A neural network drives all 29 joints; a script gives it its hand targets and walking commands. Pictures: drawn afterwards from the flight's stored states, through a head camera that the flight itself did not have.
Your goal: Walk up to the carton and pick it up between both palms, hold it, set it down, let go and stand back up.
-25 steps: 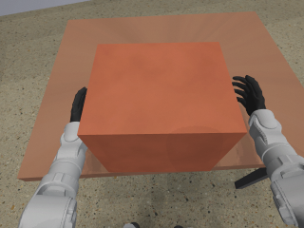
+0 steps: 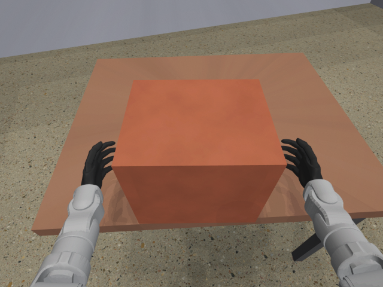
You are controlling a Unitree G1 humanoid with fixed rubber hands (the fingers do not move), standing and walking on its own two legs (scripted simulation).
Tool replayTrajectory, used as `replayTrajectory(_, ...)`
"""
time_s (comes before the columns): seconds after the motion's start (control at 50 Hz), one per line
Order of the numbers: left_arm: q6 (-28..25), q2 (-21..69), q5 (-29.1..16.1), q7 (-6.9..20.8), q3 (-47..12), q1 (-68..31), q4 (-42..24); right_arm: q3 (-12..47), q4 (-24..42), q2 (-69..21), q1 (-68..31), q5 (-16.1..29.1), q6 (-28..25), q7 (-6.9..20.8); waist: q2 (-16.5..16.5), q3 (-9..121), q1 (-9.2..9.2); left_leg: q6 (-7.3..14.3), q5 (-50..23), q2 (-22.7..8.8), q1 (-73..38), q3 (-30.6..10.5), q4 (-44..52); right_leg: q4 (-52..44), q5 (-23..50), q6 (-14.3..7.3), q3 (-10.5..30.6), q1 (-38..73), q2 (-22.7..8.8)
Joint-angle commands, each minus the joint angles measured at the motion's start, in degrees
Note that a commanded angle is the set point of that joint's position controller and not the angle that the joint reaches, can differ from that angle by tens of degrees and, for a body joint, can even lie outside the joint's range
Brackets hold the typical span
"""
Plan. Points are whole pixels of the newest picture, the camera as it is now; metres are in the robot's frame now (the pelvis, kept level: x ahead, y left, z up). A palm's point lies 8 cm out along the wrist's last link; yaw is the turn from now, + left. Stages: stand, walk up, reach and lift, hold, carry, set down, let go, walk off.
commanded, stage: set down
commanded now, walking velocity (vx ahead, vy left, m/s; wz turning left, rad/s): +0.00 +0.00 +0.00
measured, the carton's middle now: (196, 154) +0.41 +0.02 +0.03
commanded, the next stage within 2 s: none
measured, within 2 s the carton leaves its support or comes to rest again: neither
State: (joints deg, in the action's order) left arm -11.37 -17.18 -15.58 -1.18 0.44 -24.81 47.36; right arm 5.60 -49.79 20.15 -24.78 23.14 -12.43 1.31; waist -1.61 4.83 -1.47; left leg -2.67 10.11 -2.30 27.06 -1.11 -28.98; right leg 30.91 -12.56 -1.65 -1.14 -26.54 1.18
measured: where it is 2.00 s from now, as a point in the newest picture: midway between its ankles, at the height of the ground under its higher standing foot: outside the picture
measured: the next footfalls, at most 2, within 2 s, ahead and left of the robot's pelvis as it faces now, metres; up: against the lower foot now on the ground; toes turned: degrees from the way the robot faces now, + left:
none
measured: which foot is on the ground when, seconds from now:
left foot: down 0.00-1.00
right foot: down 0.00-1.00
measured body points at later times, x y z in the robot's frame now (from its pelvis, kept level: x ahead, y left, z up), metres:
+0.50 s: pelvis +0.02 +0.01 +0.01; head +0.00 +0.03 +0.46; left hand +0.28 +0.24 +0.02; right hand +0.27 -0.22 +0.03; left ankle +0.04 +0.15 -0.73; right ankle +0.03 -0.10 -0.73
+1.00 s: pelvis +0.03 +0.02 +0.01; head +0.00 +0.03 +0.46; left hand +0.24 +0.24 +0.01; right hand +0.23 -0.22 +0.02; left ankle +0.04 +0.15 -0.73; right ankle +0.03 -0.10 -0.73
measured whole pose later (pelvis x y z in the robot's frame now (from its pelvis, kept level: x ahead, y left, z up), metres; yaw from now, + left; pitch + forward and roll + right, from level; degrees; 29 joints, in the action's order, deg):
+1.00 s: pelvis +0.03 +0.02 +0.01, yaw -3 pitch -6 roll +0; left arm -3.5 -11.1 -8.1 -5.2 -1.0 16.9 12.1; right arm -1.8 -16.3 16.4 16.8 14.1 -8.3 5.3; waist -1.3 -1.5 -2.6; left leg -0.8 11.6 -1.3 3.3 2.7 -20.6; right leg 22.2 -12.7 0.1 3.0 -3.9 0.4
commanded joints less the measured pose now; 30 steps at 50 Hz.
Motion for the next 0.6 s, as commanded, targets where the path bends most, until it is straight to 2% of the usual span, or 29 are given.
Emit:
replayTrajectory(0.0,-1.58,-8.32,-0.91,-0.55,0.46,-15.48,-9.04,-2.59,9.61,8.74,-14.40,-0.66,-1.03,0.53,-0.52,19.50,0.68,2.14,-2.75,3.73,-13.67,3.49,3.16,-7.07,2.52,2.81,1.09,9.76,-0.48)
replayTrajectory(0.02,-1.94,-9.07,-2.26,-1.35,-0.47,-19.39,-11.33,-4.84,12.88,9.68,-18.26,-0.99,-0.86,0.52,0.47,21.79,0.81,1.95,-0.16,3.54,-13.58,3.61,3.08,-7.07,-1.73,2.13,0.61,8.72,-0.19)
replayTrajectory(0.04,-1.88,-8.17,-2.25,-1.60,-0.81,-14.97,-12.20,-4.39,11.94,8.59,-13.42,-0.83,-0.76,0.80,1.06,20.03,0.97,1.94,-1.15,3.23,-14.95,3.00,3.08,-6.99,-1.22,1.60,0.92,8.70,-0.21)
replayTrajectory(0.06,-1.95,-8.08,-1.99,-1.52,-0.50,-11.05,-14.33,-4.44,13.66,7.97,-9.33,-1.02,-1.12,0.84,0.00,20.70,0.97,1.97,-2.60,3.36,-16.65,3.36,2.99,-7.60,0.37,1.90,0.95,10.44,-0.03)
replayTrajectory(0.08,-1.43,-7.35,-1.19,-1.67,-0.39,-8.72,-17.63,-4.47,13.68,8.71,-7.53,-0.76,-1.07,0.99,2.14,20.24,1.13,1.30,-5.20,3.32,-18.36,2.60,3.20,-7.60,3.53,1.56,1.00,10.82,-0.12)
replayTrajectory(0.12,-0.39,-7.42,0.22,-1.73,1.22,-5.16,-19.43,-3.39,13.71,9.17,-3.81,-0.63,-1.45,0.94,2.73,19.74,0.41,0.65,-9.58,3.42,-20.33,2.99,3.28,-8.12,7.72,1.29,1.23,12.85,0.05)
replayTrajectory(0.14,0.67,-7.01,1.62,-0.85,2.05,1.49,-18.56,-3.28,14.18,8.64,1.80,-1.16,-2.03,0.38,1.48,17.41,1.01,0.65,-11.65,4.00,-20.00,2.82,3.50,-8.50,12.37,1.59,1.39,15.44,0.21)
replayTrajectory(0.16,0.90,-7.15,2.33,-0.61,2.53,2.40,-21.31,-4.26,18.93,8.82,1.72,-1.64,-2.60,0.39,1.00,19.49,1.25,0.88,-12.00,4.26,-19.20,3.00,4.05,-8.09,14.70,1.88,1.39,17.68,0.17)
replayTrajectory(0.18,1.12,-7.47,3.71,-0.80,3.66,1.94,-23.64,-4.52,18.74,8.80,1.95,-1.85,-2.84,0.36,2.92,17.99,1.06,0.30,-12.39,4.54,-19.02,3.03,4.31,-8.25,14.95,1.68,1.35,18.16,0.14)
replayTrajectory(0.2,1.40,-6.93,3.34,-1.16,3.16,-0.60,-23.68,-5.34,20.14,9.46,-1.28,-2.07,-3.20,0.58,2.20,17.32,0.99,0.83,-10.79,4.22,-19.62,2.77,4.69,-8.65,12.44,1.77,1.07,16.24,0.44)
replayTrajectory(0.24,1.40,-5.13,3.97,-2.09,2.13,5.54,-27.97,-6.21,20.62,9.56,4.81,-2.28,-3.38,1.37,4.36,14.23,1.84,0.47,-9.65,3.83,-21.20,2.47,6.25,-9.75,8.55,0.86,0.84,16.03,0.74)
replayTrajectory(0.26,1.29,-4.83,3.98,-2.54,2.03,7.89,-31.04,-5.01,21.31,8.74,8.69,-1.87,-3.13,1.86,4.68,12.72,1.57,0.41,-10.18,3.71,-22.56,2.44,6.59,-10.34,7.25,0.45,0.92,15.95,0.64)
replayTrajectory(0.28,2.16,-3.98,2.62,-2.44,0.58,5.62,-27.63,-5.73,21.12,8.73,5.14,-1.95,-2.56,1.94,3.46,9.18,1.60,0.91,-6.82,3.47,-20.02,2.33,6.95,-10.91,3.63,0.40,1.25,14.14,0.60)
replayTrajectory(0.3,2.30,-4.16,2.40,-1.96,0.93,12.24,-28.80,-3.88,24.86,6.91,12.07,-1.51,-2.42,2.02,1.76,7.65,1.81,1.39,-8.11,3.63,-21.17,2.47,7.53,-11.48,5.44,0.57,1.78,16.01,0.01)
replayTrajectory(0.32,2.73,-3.92,2.60,-1.71,0.77,12.22,-28.85,-4.69,27.39,7.49,11.20,-2.36,-2.38,2.16,0.72,7.40,1.93,1.60,-6.47,3.79,-19.78,2.72,7.97,-11.35,4.54,0.82,1.80,16.24,0.08)
replayTrajectory(0.34,2.54,-4.54,2.21,-2.07,0.92,10.44,-29.68,-5.07,28.49,7.92,9.43,-3.11,-1.95,2.15,0.42,7.79,1.07,1.89,-4.90,3.59,-19.97,2.86,8.18,-11.28,2.23,0.81,1.78,15.51,0.27)
replayTrajectory(0.36,2.48,-3.85,2.95,-2.50,2.04,15.11,-30.88,-4.75,28.78,6.75,14.49,-3.55,-2.09,2.31,-0.39,5.90,0.72,1.88,-5.45,3.69,-20.28,3.12,8.80,-11.75,1.90,0.64,2.04,16.04,0.06)
replayTrajectory(0.38,2.40,-4.31,2.08,-3.01,1.05,9.75,-32.28,-5.61,29.59,7.67,10.21,-4.05,-1.63,2.39,0.80,5.66,1.00,2.02,-3.32,3.62,-18.34,3.24,8.55,-10.93,-0.27,0.32,1.87,14.22,0.24)
replayTrajectory(0.4,2.39,-3.57,2.92,-3.50,1.50,15.57,-34.95,-5.57,31.59,7.72,15.39,-3.84,-1.90,2.65,0.07,4.61,0.84,1.95,-3.91,3.68,-20.29,3.06,9.29,-11.79,-0.40,0.15,2.01,15.65,0.21)
replayTrajectory(0.42,2.25,-2.96,3.69,-3.52,1.42,22.22,-38.51,-4.29,32.07,6.70,22.42,-3.00,-2.26,2.92,0.88,3.20,0.50,1.51,-7.06,3.75,-22.30,3.17,9.09,-12.54,2.90,-0.06,2.35,17.08,0.03)
replayTrajectory(0.44,3.40,-3.48,2.45,-3.62,0.98,14.00,-34.92,-6.45,32.59,7.90,13.85,-3.73,-1.26,3.07,0.48,4.09,0.31,1.80,-3.76,3.42,-20.29,3.32,9.40,-12.40,-0.76,-0.07,2.39,14.92,0.44)
replayTrajectory(0.46,3.94,-2.31,3.75,-3.60,1.37,21.26,-33.70,-4.89,31.39,6.23,21.12,-3.55,-0.53,3.18,0.13,0.67,0.41,1.88,-4.21,3.42,-21.16,3.14,9.86,-13.40,-1.11,-0.52,2.84,15.47,0.23)
replayTrajectory(0.48,4.24,-2.46,5.06,-3.64,2.46,26.22,-38.62,-5.13,34.66,6.75,25.71,-3.82,-1.08,3.33,1.00,0.42,-0.05,1.14,-6.65,3.51,-22.66,3.61,10.41,-13.76,1.07,-0.40,2.94,16.98,0.40)
replayTrajectory(0.5,4.73,-0.74,5.61,-3.59,1.56,33.20,-40.98,-5.26,34.62,6.79,31.74,-3.65,-1.43,3.33,0.82,-1.66,0.29,0.68,-10.03,3.44,-25.02,2.61,10.46,-14.30,4.77,-0.78,2.70,17.85,0.82)
replayTrajectory(0.52,5.01,-2.03,5.15,-3.81,2.28,25.07,-42.33,-6.80,35.27,7.46,24.88,-4.14,-1.20,3.05,1.28,-1.32,0.70,0.98,-8.25,3.47,-23.36,3.30,10.25,-14.30,2.43,-0.21,3.05,15.92,0.71)
replayTrajectory(0.56,5.81,-1.21,5.37,-3.43,2.51,32.34,-42.08,-6.76,39.56,6.51,30.92,-4.70,-1.11,2.95,-1.39,-3.59,0.77,1.40,-7.30,3.63,-24.22,4.01,10.50,-14.86,1.84,0.44,2.91,16.42,0.44)
replayTrajectory(0.58,5.66,-1.38,5.50,-3.44,2.32,30.71,-42.14,-6.74,41.14,5.96,29.37,-5.05,-0.84,2.95,-0.04,-3.78,-0.59,1.53,-7.29,3.76,-23.31,4.16,10.42,-15.14,1.71,0.26,3.74,15.43,0.02)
